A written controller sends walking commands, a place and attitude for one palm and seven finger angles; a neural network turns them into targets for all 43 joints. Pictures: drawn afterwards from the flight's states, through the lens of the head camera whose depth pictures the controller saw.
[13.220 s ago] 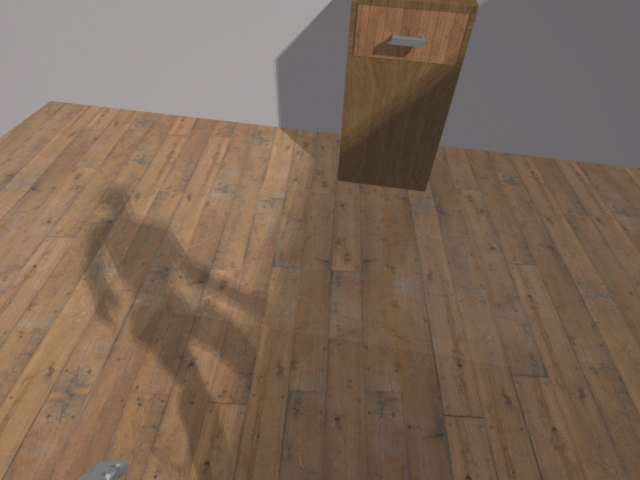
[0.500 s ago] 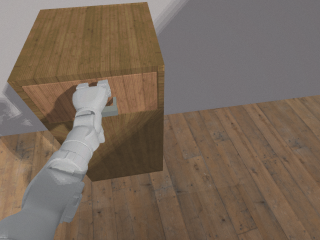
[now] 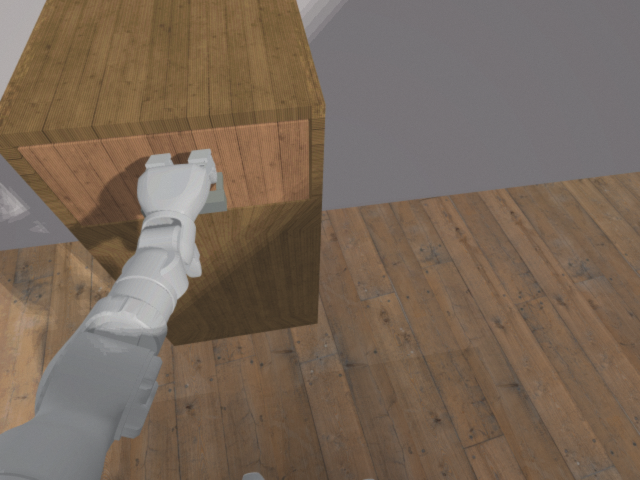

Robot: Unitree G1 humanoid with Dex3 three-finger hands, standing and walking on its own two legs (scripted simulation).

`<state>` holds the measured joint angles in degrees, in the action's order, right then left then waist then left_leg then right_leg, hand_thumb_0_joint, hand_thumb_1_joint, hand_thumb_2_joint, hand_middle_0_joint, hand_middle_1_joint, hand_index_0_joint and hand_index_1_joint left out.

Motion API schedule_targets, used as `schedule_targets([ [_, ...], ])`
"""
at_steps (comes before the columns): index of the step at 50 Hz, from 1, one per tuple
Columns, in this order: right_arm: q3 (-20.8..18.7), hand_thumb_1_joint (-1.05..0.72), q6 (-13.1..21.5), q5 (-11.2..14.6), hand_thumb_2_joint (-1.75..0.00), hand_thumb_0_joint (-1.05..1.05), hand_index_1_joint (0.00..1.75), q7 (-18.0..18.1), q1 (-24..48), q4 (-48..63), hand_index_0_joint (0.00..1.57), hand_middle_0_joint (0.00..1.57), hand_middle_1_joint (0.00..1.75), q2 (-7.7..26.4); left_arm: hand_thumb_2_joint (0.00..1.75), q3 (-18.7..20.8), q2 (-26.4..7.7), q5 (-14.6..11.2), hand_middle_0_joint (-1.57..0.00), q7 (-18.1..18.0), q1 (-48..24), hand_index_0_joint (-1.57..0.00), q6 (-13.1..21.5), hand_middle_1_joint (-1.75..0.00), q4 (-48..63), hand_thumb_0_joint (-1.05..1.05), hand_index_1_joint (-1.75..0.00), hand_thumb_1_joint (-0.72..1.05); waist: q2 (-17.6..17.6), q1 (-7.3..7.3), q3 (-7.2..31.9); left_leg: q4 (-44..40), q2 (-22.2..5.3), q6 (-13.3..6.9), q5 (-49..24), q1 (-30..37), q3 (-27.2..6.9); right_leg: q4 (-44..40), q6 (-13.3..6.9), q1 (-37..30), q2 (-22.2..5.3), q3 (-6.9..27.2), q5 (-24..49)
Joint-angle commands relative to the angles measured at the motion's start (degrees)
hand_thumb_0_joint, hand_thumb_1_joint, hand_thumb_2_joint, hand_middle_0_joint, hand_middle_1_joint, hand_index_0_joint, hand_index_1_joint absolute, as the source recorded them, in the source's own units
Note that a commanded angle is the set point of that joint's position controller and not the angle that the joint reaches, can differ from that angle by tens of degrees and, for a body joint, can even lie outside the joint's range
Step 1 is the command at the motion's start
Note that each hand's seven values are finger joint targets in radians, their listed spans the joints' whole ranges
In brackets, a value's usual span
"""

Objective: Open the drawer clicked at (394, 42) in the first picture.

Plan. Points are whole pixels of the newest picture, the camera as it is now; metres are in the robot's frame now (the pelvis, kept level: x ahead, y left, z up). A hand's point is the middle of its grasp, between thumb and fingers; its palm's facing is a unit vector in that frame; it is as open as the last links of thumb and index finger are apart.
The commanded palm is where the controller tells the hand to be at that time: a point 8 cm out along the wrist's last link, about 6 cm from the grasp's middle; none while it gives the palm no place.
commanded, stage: lower the fingers behind the handle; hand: left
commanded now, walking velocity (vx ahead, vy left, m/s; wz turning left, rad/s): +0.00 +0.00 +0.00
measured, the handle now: (185, 193) +0.55 +0.17 -0.01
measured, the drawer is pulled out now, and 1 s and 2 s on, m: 0.00 0.00 0.00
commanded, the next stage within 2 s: close the thumb around the handle in 1.10 s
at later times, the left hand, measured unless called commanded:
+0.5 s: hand (189, 227) +0.49 +0.16 -0.02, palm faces -0.07 -0.05 -1.00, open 13.9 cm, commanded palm +0.47 +0.16 +0.04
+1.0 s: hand (184, 231) +0.48 +0.17 -0.03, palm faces -0.06 -0.05 -1.00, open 13.9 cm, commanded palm +0.47 +0.17 +0.02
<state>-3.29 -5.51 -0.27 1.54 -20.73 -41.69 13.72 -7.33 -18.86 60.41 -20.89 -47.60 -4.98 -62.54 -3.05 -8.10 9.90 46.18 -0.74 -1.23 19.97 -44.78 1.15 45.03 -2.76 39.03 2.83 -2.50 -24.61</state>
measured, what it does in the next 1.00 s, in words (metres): stands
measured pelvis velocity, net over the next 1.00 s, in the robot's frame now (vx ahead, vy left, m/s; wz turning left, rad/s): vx -0.01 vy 0.02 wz -0.03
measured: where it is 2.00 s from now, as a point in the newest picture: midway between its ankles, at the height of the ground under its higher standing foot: outside the picture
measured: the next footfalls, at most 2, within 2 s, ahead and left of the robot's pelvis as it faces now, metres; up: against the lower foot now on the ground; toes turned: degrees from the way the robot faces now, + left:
none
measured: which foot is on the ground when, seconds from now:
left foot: down 0.00-1.00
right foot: down 0.00-1.00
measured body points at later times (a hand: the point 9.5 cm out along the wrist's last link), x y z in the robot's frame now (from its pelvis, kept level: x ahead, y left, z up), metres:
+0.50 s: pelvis +0.00 +0.01 -0.01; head +0.10 +0.01 +0.42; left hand +0.48 +0.16 +0.04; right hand -0.02 -0.25 -0.14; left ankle +0.01 +0.11 -0.70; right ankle -0.04 -0.09 -0.70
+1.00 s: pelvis -0.01 +0.02 -0.02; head +0.09 +0.02 +0.42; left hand +0.48 +0.17 +0.03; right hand -0.02 -0.24 -0.15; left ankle +0.01 +0.11 -0.70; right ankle -0.04 -0.09 -0.70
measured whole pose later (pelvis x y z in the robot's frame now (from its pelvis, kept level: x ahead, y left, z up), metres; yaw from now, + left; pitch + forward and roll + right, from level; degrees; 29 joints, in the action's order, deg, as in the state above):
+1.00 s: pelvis -0.01 +0.02 -0.02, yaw -2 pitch +23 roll -3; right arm -1.9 -4.7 -1.2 0.4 -21.0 -41.2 12.4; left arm -5.1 -19.7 60.8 -25.0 -50.2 -8.8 -67.9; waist -3.5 -10.1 11.1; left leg 54.5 -1.4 -2.6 22.9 -54.8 1.8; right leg 52.1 -1.4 48.7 3.2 -1.9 -26.6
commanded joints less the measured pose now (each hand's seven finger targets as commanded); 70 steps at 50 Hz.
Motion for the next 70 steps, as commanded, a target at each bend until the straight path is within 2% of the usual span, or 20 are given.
schedule_targets([
  [1, -2.68, -0.90, 0.97, 0.01, -0.90, 0.00, 0.30, -0.22, -6.21, 3.86, 0.20, 0.20, 0.30, 7.95, 0.30, 3.98, -11.41, 0.92, -0.30, -4.75, -24.41, -0.30, -1.07, -1.20, 8.02, 0.00, -1.20, -0.50, 1.08, -0.45, 20.89, -0.33, 2.18, -2.06, -20.71, 15.41, -0.25, -4.21, 1.26, -4.82, 0.71, 2.31, 26.16],
  [6, -3.04, -0.90, 0.87, -0.34, -0.90, 0.00, 0.30, -0.99, -6.80, 3.82, 0.20, 0.20, 0.30, 8.12, 0.30, 3.98, -10.77, 1.44, -0.30, -6.52, -25.54, -0.30, -3.39, -1.20, 8.16, 0.00, -1.20, -0.50, -0.37, -0.31, 24.77, 0.54, 1.75, -1.71, -23.04, 16.84, -0.39, -2.84, 1.16, -4.08, 1.00, 1.86, 26.71],
  [9, -3.14, -0.90, 0.97, -0.50, -0.90, 0.00, 0.30, -1.14, -6.85, 3.50, 0.20, 0.20, 0.30, 8.01, 0.30, 2.56, -8.97, 0.91, -0.30, -6.36, -28.22, -0.30, -3.70, -1.20, 9.35, 0.00, -1.20, -0.50, 0.09, -1.45, 25.65, 1.13, 1.60, -1.86, -23.09, 17.58, -0.63, -2.90, 1.29, -3.37, 1.04, 1.88, 26.50],
  [11, -3.08, -0.90, 0.94, -0.35, -0.90, 0.00, 0.30, -0.86, -7.34, 3.01, 0.20, 0.20, 0.30, 8.40, 0.30, 3.62, -11.10, 1.28, -0.30, -6.38, -28.44, -0.30, -3.83, -1.20, 7.81, 0.00, -1.20, -0.50, 0.94, -2.00, 24.12, 1.08, 1.41, -1.90, -20.87, 16.69, -0.86, -3.02, 1.46, -2.01, 1.11, 1.86, 23.98],
  [18, -2.59, -0.90, 1.38, -0.51, -0.90, 0.00, 0.30, -0.66, -7.69, 2.75, 0.20, 0.20, 0.30, 8.35, 0.30, 3.06, -10.66, 1.22, -0.30, -6.11, -27.45, -0.30, -3.99, -1.20, 4.49, 0.00, -1.20, -0.50, -0.65, -2.42, 22.13, 1.90, 1.33, -1.86, -18.93, 14.91, -1.27, -2.23, 1.26, 1.41, 1.25, 1.50, 20.74],
  [25, -3.08, -0.90, 1.75, -1.11, -0.90, 0.00, 0.30, -1.02, -8.50, 3.06, 0.20, 0.20, 0.30, 8.09, 0.30, 2.62, -8.53, 1.30, -0.30, -5.99, -26.41, -0.30, -1.80, -1.20, 7.37, 0.00, -1.20, -0.50, -2.99, -2.11, 26.25, 4.52, 0.69, -1.60, -24.13, 17.41, -1.85, 0.29, 1.12, 3.60, 1.45, 1.22, 23.61],
  [26, -3.14, -0.90, 1.75, -1.10, -0.90, 0.00, 0.30, -1.09, -8.40, 3.07, 0.20, 0.20, 0.30, 8.08, 0.30, 3.88, -9.45, 1.30, -0.30, -6.25, -24.54, -0.30, -1.68, -1.20, 6.80, 0.00, -1.20, -0.50, -2.00, -1.44, 26.15, 4.80, 0.71, -1.61, -23.67, 16.59, -1.62, 0.37, 1.13, 3.25, 1.52, 1.24, 23.53],
  [30, -3.15, -0.90, 1.87, -1.28, -0.90, 0.00, 0.30, -1.02, -8.56, 2.77, 0.20, 0.20, 0.30, 8.30, 0.30, 4.75, -11.13, 2.38, -0.30, -7.83, -26.73, -0.30, -1.36, -1.20, 8.03, 0.00, -1.20, -0.50, -1.83, -1.90, 25.97, 5.49, 0.59, -1.58, -22.86, 14.82, -2.13, 1.50, 1.05, 4.60, 1.48, 1.10, 22.59],
  [32, -3.22, -0.90, 1.84, -1.39, -0.90, 0.00, 0.30, -1.26, -8.11, 2.70, 0.20, 0.20, 0.30, 8.14, 0.30, 4.03, -9.54, 2.25, -0.30, -8.68, -25.29, -0.30, -2.02, -1.20, 6.85, 0.00, -1.20, -0.50, -1.98, -2.02, 25.81, 5.85, 0.62, -1.56, -22.38, 15.08, -1.95, 1.42, 1.04, 5.43, 1.60, 0.94, 21.67],
  [38, -2.64, -0.90, 1.43, -1.10, -0.90, 0.00, 0.30, -1.40, -7.92, 2.77, 0.20, 0.20, 0.30, 8.46, 0.30, 4.08, -11.05, 1.47, -0.30, -8.82, -26.33, -0.30, -5.34, -1.20, 3.80, 0.00, -1.20, -0.50, -1.90, -2.57, 24.06, 5.42, 0.93, -1.65, -18.81, 12.44, -1.51, 0.83, 1.24, 4.99, 1.59, 1.10, 19.83],
  [40, -2.61, -0.90, 1.41, -1.01, -0.90, 0.00, 0.30, -1.26, -8.28, 2.87, 0.20, 0.20, 0.30, 8.67, 0.30, 5.04, -12.96, 1.41, -0.30, -8.36, -27.78, -0.30, -5.39, -1.20, 5.16, 0.00, -1.20, -0.50, -2.49, -2.33, 26.08, 5.16, 0.82, -1.62, -19.46, 13.67, -1.81, 1.05, 1.23, 4.26, 1.55, 1.09, 20.18],
  [42, -2.58, -0.90, 1.23, -1.03, -0.90, 0.00, 0.30, -1.15, -7.96, 3.17, 0.20, 0.20, 0.30, 8.46, 0.30, 3.75, -11.03, 0.99, -0.30, -7.65, -26.83, -0.30, -5.77, -1.20, 4.75, 0.00, -1.20, -0.50, -2.84, -2.42, 26.44, 5.12, 0.72, -1.55, -20.41, 14.96, -1.86, 0.80, 1.18, 4.43, 1.64, 0.95, 20.47],
  [47, -2.16, -0.90, 1.36, -0.73, -0.90, 0.00, 0.30, -0.62, -8.26, 3.28, 0.20, 0.20, 0.30, 8.62, 0.30, 3.10, -11.25, 0.48, -0.30, -5.45, -25.77, -0.30, -4.34, -1.20, 3.08, 0.00, -1.20, -0.50, 0.03, -3.15, 22.32, 4.82, 0.85, -1.96, -16.71, 11.48, -1.69, -0.02, 1.53, 4.38, 1.51, 1.27, 18.70],
  [49, -1.97, -0.90, 1.47, -0.81, -0.90, 0.00, 0.30, -0.40, -8.19, 3.45, 0.20, 0.20, 0.30, 8.59, 0.30, 4.49, -12.97, 0.41, -0.30, -5.15, -25.65, -0.30, -3.41, -1.20, 3.18, 0.00, -1.20, -0.50, -0.56, -2.58, 22.48, 4.85, 0.98, -2.01, -16.43, 10.54, -1.76, 0.32, 1.33, 3.98, 1.42, 1.43, 18.58],
  [52, -2.30, -0.90, 1.76, -0.92, -0.90, 0.00, 0.30, -0.54, -8.73, 3.54, 0.20, 0.20, 0.30, 8.35, 0.30, 2.83, -10.20, 0.89, -0.30, -5.24, -24.80, -0.30, -2.06, -1.20, 4.57, 0.00, -1.20, -0.50, -2.04, -2.40, 23.47, 5.14, 0.68, -1.79, -18.16, 12.77, -2.08, 0.89, 1.14, 5.87, 1.63, 0.98, 18.49],
  [58, -2.58, -0.90, 1.93, -1.04, -0.90, 0.00, 0.30, -0.96, -9.00, 2.99, 0.20, 0.20, 0.30, 8.50, 0.30, 1.90, -8.83, 1.09, -0.30, -6.71, -27.03, -0.30, -1.96, -1.20, 4.98, 0.00, -1.20, -0.50, -2.92, -3.12, 23.07, 5.56, 0.26, -1.48, -17.86, 13.67, -2.88, 1.38, 1.01, 9.16, 1.82, 0.53, 15.90],
  [60, -2.82, -0.90, 1.91, -1.14, -0.90, 0.00, 0.30, -1.13, -9.24, 2.77, 0.20, 0.20, 0.30, 8.70, 0.30, 2.98, -10.08, 0.94, -0.30, -7.23, -28.79, -0.30, -1.99, -1.20, 6.81, 0.00, -1.20, -0.50, -3.66, -2.93, 25.26, 5.70, 0.03, -1.37, -19.34, 15.63, -3.21, 1.66, 0.95, 9.11, 1.83, 0.46, 16.39],
  [66, -2.84, -0.90, 1.47, -1.22, -0.90, 0.00, 0.30, -1.55, -8.90, 2.34, 0.20, 0.20, 0.30, 8.53, 0.44, 1.33, -7.36, 0.62, -0.32, -7.53, -27.73, -0.32, -3.97, -1.24, 5.73, 0.00, -1.24, -0.16, -4.33, -3.00, 25.46, 5.29, -0.05, -1.19, -20.63, 17.25, -3.13, 1.12, 0.93, 8.70, 2.01, 0.18, 17.26],
  [68, -2.75, -0.90, 1.32, -1.17, -0.90, 0.00, 0.30, -1.40, -8.90, 2.32, 0.20, 0.20, 0.30, 8.58, 0.49, 1.37, -7.77, 0.64, -0.33, -7.25, -27.75, -0.33, -4.35, -1.25, 5.28, 0.00, -1.25, -0.05, -2.69, -3.13, 25.01, 5.26, 0.10, -1.27, -20.12, 16.02, -3.04, 1.01, 1.04, 7.75, 1.93, 0.33, 17.78],
  [70, -2.77, -0.90, 1.33, -1.23, -0.90, 0.00, 0.30, -1.37, -8.89, 2.42, 0.20, 0.20, 0.30, 8.60, 0.54, 2.06, -8.45, 0.66, -0.34, -7.13, -27.86, -0.34, -3.91, -1.26, 6.51, 0.00, -1.26, 0.06, -4.11, -2.67, 26.49, 5.16, 0.04, -1.18, -21.31, 17.12, -3.19, 1.33, 0.91, 7.48, 1.84, 0.34, 18.50],
])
